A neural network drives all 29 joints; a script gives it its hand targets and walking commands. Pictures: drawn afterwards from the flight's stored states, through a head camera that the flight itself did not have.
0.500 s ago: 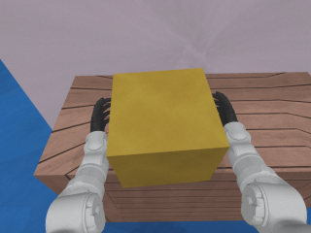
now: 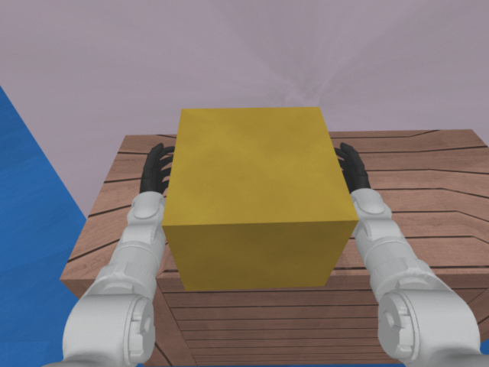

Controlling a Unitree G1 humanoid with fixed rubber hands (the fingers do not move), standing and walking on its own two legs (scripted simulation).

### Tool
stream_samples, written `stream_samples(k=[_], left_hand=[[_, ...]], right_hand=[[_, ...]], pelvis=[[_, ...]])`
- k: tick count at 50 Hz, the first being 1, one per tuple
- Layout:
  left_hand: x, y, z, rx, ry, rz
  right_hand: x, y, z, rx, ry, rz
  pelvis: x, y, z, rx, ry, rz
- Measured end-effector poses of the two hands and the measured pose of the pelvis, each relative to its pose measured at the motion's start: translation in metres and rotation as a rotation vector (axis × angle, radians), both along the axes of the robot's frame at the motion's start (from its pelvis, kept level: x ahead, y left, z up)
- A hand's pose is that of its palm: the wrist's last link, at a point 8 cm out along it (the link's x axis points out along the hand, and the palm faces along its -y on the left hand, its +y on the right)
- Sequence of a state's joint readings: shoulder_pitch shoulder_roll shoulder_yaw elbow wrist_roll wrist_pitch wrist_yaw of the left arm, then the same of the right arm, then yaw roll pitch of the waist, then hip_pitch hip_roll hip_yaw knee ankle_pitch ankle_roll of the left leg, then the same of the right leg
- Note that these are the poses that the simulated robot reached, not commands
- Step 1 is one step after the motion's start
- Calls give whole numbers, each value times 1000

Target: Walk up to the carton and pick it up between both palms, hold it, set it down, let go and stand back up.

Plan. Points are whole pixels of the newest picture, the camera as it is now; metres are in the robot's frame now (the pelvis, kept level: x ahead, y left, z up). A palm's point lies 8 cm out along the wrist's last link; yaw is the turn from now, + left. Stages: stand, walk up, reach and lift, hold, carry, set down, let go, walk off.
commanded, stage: reach and lift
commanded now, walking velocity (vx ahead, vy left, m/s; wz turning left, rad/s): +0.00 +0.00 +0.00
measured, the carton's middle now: (253, 197) +0.42 +0.00 +0.06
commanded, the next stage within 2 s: none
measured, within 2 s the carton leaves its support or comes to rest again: neither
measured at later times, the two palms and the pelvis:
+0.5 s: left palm (120, 172) +0.40 +0.21 +0.16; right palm (341, 159) +0.41 -0.14 +0.16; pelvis +0.02 +0.01 +0.00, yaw +0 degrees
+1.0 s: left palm (111, 147) +0.38 +0.19 +0.23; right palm (364, 166) +0.36 -0.16 +0.19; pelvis -0.02 +0.01 +0.00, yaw +0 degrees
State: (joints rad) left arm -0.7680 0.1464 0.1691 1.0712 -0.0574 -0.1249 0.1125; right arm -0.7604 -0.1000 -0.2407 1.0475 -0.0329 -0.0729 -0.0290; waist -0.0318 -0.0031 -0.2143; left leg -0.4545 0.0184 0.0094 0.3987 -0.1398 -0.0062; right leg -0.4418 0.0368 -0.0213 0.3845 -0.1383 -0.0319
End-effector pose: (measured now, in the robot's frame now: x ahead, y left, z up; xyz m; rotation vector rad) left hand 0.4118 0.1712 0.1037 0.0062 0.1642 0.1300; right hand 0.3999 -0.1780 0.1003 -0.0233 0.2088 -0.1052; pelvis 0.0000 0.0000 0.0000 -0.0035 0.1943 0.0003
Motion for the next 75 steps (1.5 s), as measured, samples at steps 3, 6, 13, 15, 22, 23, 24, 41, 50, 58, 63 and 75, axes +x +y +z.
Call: stream_samples(k=[3, 6, 13, 15, 22, 23, 24, 41, 50, 58, 63, 75], left_hand=[[6, 4, 7, 6, -8, 4], [8, 10, 11, 13, -4, 14], [3, 27, 16, 15, 35, 47], [1, 30, 21, 13, 33, 54], [-9, 36, 52, 15, -18, 68], [-11, 36, 55, 18, -19, 67], [-13, 35, 58, 20, -17, 65], [-51, 27, 91, -35, -15, 33], [-36, 21, 123, -31, 19, -24], [-25, 34, 87, -29, 72, -10], [-21, 36, 79, -19, 48, 31], [-32, 47, 102, -3, -16, 74]], right_hand=[[8, 4, 9, 10, -9, 0], [14, 10, 16, 17, -4, 3], [22, 28, 28, 13, 35, 26], [22, 31, 32, 15, 33, 31], [15, 37, 55, 27, -19, 39], [13, 37, 58, 25, -21, 38], [11, 36, 60, 23, -19, 38], [-40, 27, 81, 30, -17, 5], [-42, 22, 89, 51, 14, -31], [-21, 33, 76, 44, 64, -20], [-3, 36, 83, 77, 39, 0], [7, 49, 122, 63, -29, 47]], pelvis=[[6, 0, 0, 0, -1, 0], [13, 0, 1, 0, -20, 1], [24, 3, 3, -3, -80, 3], [25, 4, 4, -4, -87, 3], [22, 7, 4, -8, -119, 4], [21, 7, 4, -8, -127, 4], [19, 7, 4, -8, -136, 4], [-17, 8, 3, -9, -211, 4], [-22, 11, 3, -12, -217, 4], [-13, 13, 4, -10, -204, 7], [3, 13, 4, -9, -182, 8], [22, 15, 5, -11, -218, 9]])
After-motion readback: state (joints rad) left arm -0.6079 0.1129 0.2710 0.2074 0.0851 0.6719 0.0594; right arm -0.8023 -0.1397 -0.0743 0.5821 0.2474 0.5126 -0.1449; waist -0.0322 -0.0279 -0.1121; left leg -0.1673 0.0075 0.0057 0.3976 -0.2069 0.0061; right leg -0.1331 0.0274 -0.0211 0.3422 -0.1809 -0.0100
